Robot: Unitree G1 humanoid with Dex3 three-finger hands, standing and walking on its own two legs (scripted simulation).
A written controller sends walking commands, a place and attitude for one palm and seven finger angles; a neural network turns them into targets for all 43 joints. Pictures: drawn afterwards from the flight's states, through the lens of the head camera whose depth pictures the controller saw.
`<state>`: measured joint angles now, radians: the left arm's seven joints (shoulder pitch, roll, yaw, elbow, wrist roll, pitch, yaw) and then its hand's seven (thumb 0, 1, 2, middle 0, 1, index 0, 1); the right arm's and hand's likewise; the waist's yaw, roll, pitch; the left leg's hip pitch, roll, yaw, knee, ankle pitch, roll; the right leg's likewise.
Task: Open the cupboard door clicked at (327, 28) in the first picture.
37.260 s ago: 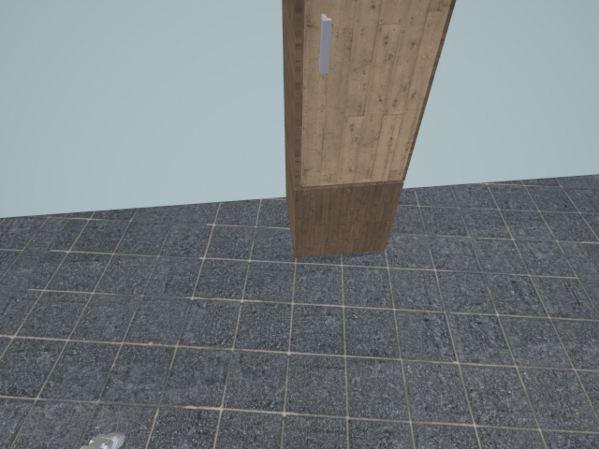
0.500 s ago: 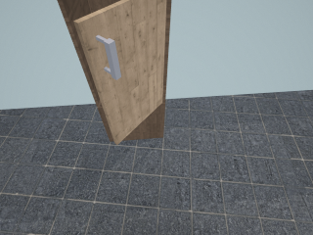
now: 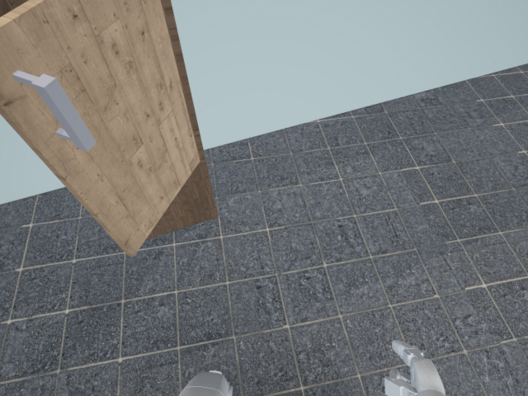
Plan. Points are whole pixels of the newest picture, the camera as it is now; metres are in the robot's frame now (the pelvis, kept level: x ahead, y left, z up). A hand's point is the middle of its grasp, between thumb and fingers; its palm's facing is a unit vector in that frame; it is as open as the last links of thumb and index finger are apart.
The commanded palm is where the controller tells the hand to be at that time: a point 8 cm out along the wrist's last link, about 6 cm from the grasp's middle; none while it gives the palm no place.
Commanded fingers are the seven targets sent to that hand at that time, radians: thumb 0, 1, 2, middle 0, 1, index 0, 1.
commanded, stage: walk to a spot facing it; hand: left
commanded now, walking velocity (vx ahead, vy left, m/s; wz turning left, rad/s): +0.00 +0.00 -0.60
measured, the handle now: (56, 112) +0.44 +0.35 +0.13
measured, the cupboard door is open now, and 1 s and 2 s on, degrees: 46 46 46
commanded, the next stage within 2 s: none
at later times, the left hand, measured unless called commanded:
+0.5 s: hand (181, 347) +0.19 +0.17 -0.17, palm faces -0.31 -0.91 -0.28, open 7.4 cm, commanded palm none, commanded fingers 0.00 0.90 0.90 -0.20 -0.30 -0.20 -0.30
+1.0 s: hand (237, 311) +0.26 +0.08 -0.16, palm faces -0.56 -0.79 -0.25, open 7.4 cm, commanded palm none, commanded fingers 0.00 0.90 0.90 -0.20 -0.30 -0.20 -0.30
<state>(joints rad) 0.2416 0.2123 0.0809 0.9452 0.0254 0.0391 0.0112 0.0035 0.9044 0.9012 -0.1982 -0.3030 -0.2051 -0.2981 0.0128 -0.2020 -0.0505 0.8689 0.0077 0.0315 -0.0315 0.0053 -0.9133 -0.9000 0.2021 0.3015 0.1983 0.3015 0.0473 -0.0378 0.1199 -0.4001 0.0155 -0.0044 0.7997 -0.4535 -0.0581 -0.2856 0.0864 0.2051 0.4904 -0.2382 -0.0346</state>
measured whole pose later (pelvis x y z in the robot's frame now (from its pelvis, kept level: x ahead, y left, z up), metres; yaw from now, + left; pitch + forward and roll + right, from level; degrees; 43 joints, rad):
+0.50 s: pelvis +0.03 -0.01 -0.01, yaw -19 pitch +2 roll +0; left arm 0.16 0.26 0.06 0.87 0.02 0.03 -0.01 0.00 0.91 0.90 -0.19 -0.30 -0.20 -0.30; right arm 0.21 -0.27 -0.06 0.91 0.00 0.06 -0.03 0.01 -0.91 -0.90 0.20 0.30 0.20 0.30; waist -0.01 0.01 0.12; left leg -0.43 0.09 0.05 1.05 -0.55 -0.07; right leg -0.32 0.01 0.05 0.61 -0.32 0.00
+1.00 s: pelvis +0.07 -0.04 -0.01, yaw -37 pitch +2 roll +0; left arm 0.20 0.23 0.06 0.88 0.02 0.01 -0.02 0.00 0.91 0.90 -0.20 -0.30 -0.20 -0.30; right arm 0.23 -0.25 -0.05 0.92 -0.02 0.05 0.00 0.01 -0.91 -0.90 0.21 0.30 0.20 0.30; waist 0.00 0.03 0.07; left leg -0.46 0.11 0.05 1.05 -0.48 -0.07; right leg -0.27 0.02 -0.01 0.57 -0.33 -0.03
